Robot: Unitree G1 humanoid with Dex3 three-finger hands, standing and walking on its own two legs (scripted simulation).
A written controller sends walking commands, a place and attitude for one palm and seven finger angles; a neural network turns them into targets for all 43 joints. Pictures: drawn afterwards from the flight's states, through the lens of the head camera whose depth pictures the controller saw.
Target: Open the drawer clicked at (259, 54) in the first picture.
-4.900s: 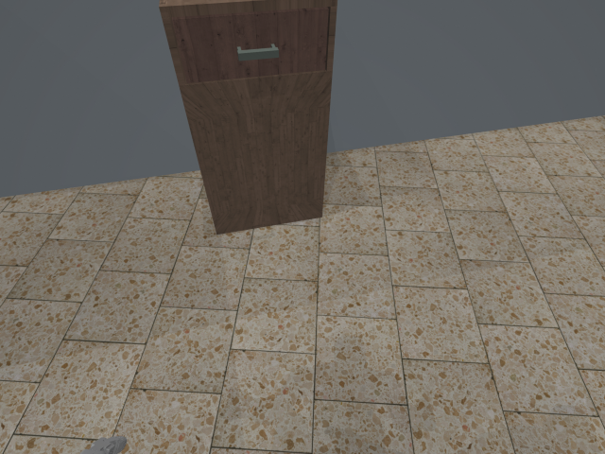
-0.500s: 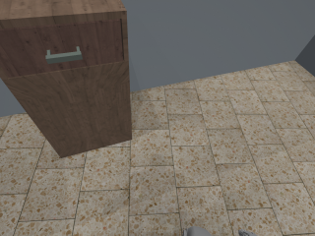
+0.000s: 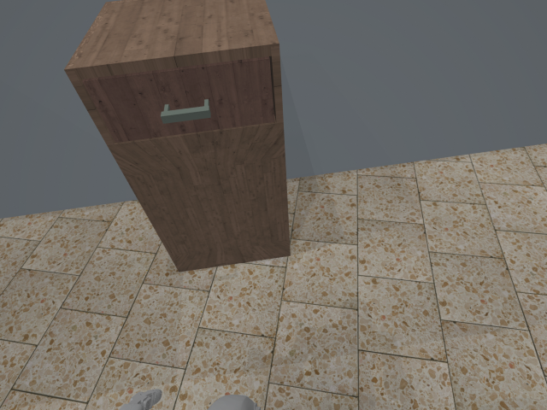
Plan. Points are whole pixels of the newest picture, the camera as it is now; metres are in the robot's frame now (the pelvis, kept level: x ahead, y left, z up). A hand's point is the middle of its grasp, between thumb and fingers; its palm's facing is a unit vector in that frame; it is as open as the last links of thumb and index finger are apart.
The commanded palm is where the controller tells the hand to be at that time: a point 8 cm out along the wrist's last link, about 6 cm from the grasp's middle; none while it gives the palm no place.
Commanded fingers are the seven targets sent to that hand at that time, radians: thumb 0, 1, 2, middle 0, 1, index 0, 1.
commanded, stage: turn to face it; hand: left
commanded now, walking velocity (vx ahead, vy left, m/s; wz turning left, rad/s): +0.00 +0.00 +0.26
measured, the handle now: (186, 110) +0.77 +0.24 +0.02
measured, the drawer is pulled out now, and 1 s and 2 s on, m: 0.00 0.00 0.00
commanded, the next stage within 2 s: take the last steps up to it in 0.06 s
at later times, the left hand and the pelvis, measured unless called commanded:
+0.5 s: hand out of the picture -0.01 +0.25 -0.17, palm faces +0.14 -0.98 -0.17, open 7.4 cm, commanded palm none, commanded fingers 0.00 0.90 0.90 -0.20 -0.30 -0.20 -0.30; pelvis +0.03 +0.06 +0.01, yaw +6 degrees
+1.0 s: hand (190, 361) +0.24 +0.18 -0.16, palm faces +0.12 -0.97 -0.22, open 7.2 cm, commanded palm none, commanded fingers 0.00 0.90 0.90 -0.20 -0.30 -0.20 -0.30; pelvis +0.19 -0.01 +0.00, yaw +6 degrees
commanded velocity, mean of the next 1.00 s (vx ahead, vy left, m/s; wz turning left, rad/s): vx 0.23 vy -0.07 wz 0.03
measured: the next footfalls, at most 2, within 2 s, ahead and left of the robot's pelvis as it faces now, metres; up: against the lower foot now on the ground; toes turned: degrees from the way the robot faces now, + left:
left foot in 0.28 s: +0.00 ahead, +0.15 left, +0.00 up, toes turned +10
right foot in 0.80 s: +0.26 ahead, -0.10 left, +0.00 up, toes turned -4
